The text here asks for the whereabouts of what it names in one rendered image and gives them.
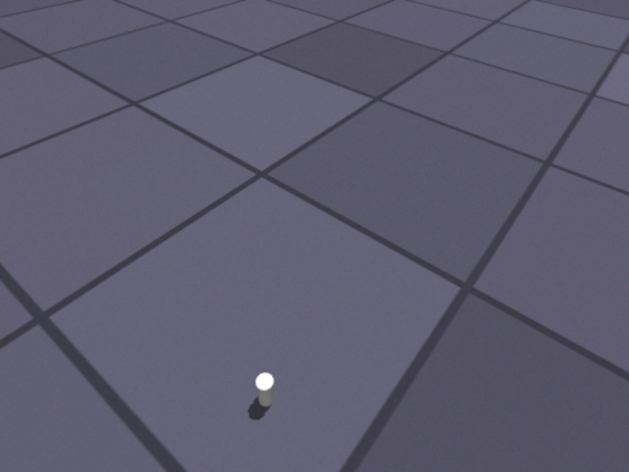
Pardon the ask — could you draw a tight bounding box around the can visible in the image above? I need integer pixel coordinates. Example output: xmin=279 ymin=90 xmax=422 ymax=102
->
xmin=256 ymin=373 xmax=275 ymax=406

